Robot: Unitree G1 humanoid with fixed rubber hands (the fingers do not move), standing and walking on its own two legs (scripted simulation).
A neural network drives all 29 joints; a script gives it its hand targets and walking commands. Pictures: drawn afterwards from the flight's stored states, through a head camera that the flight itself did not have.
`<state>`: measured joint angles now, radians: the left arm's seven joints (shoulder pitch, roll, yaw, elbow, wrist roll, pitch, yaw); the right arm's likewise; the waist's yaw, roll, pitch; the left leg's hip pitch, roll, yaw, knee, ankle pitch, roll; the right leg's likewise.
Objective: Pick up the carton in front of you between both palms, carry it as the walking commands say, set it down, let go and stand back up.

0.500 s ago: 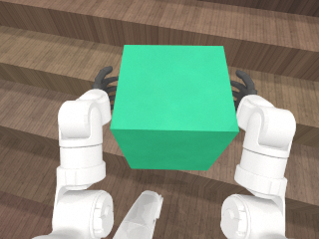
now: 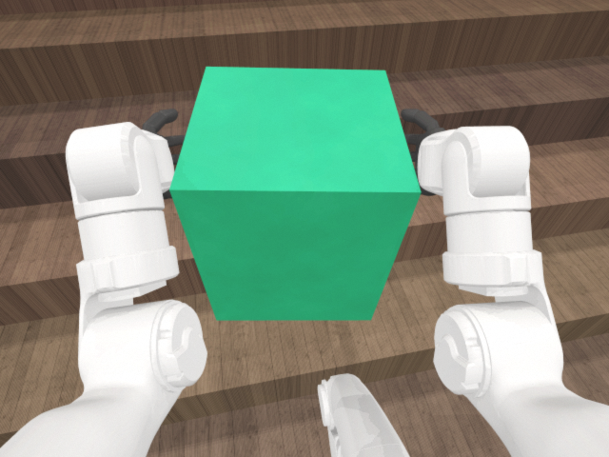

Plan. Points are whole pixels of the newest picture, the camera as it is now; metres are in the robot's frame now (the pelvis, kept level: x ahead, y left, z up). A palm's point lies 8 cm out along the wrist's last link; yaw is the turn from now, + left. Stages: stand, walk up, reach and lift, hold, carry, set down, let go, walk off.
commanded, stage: carry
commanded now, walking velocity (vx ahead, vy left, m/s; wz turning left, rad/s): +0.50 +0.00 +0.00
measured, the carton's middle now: (295, 203) +0.40 -0.05 +0.15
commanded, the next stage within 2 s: none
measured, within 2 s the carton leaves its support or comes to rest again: neither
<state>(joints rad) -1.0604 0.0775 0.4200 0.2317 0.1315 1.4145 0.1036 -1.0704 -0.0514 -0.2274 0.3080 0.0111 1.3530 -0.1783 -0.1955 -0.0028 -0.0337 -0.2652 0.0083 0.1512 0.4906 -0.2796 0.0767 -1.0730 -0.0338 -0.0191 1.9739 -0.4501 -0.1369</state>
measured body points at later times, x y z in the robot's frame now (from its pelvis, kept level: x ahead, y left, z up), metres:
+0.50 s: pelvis +0.28 -0.09 +0.16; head +0.34 -0.09 +0.61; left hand +0.66 +0.12 +0.31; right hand +0.71 -0.19 +0.31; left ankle +0.31 +0.02 -0.31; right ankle +0.25 -0.18 -0.57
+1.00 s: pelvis +0.59 -0.06 +0.33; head +0.61 -0.04 +0.78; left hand +1.01 +0.06 +0.53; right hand +0.97 -0.24 +0.54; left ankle +0.53 +0.06 -0.41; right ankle +0.67 -0.17 -0.11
